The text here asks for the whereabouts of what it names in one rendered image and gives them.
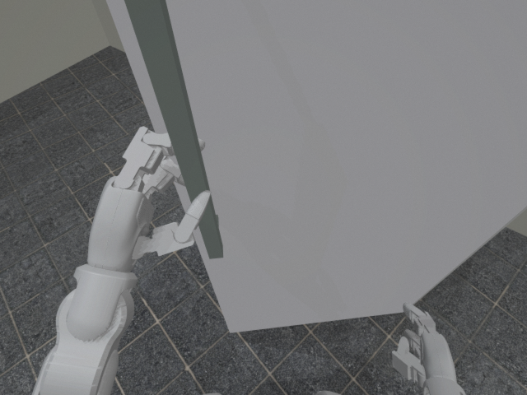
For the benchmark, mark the fridge door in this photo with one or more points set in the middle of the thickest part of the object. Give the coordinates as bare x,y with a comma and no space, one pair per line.
356,151

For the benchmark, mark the right robot hand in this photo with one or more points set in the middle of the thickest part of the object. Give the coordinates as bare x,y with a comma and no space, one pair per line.
432,354

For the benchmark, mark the left robot hand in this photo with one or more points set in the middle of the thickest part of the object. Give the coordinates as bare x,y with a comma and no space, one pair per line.
125,207

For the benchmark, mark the left robot forearm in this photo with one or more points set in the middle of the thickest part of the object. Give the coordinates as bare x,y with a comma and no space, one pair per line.
90,323

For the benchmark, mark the handle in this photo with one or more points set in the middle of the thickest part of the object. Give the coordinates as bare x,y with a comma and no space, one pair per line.
152,27

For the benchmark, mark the right robot forearm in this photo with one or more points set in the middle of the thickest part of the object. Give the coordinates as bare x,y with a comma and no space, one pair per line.
441,386

